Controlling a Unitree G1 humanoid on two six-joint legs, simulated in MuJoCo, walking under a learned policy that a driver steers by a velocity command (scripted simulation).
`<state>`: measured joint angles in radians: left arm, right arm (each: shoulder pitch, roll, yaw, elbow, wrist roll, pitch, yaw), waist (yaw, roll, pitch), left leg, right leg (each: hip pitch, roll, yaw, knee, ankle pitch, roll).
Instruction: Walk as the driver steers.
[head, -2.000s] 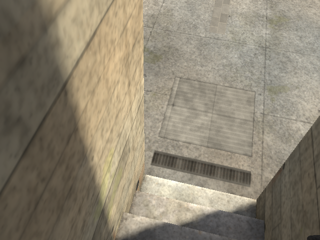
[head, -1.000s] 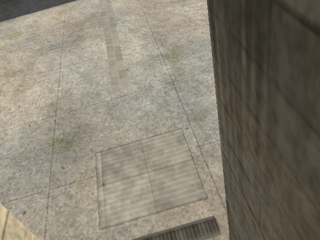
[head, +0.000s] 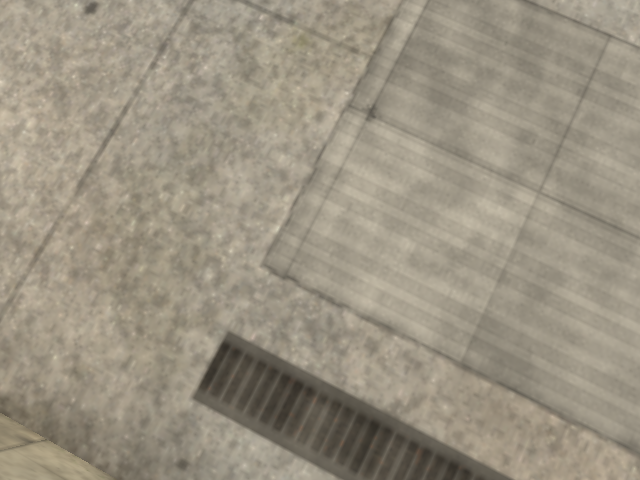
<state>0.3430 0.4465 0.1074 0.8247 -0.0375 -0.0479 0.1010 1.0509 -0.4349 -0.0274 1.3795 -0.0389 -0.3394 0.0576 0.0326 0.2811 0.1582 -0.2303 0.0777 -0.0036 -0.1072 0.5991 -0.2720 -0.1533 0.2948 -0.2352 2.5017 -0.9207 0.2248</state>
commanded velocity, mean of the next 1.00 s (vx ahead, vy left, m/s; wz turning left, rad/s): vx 0.02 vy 0.00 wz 0.02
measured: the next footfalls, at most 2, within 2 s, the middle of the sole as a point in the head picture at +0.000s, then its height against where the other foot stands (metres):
right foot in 0.14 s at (423, 383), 0.04 m lower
left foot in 0.34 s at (347, 191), level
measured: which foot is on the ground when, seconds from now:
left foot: down 0.00-0.14, up 0.16-0.32, down 0.34-0.50, up 0.52-0.74, down 0.76-0.94, up 0.96-1.00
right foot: up 0.00-0.12, down 0.14-0.32, up 0.34-0.50, down 0.52-0.70, up 0.72-0.96, down 0.98-1.00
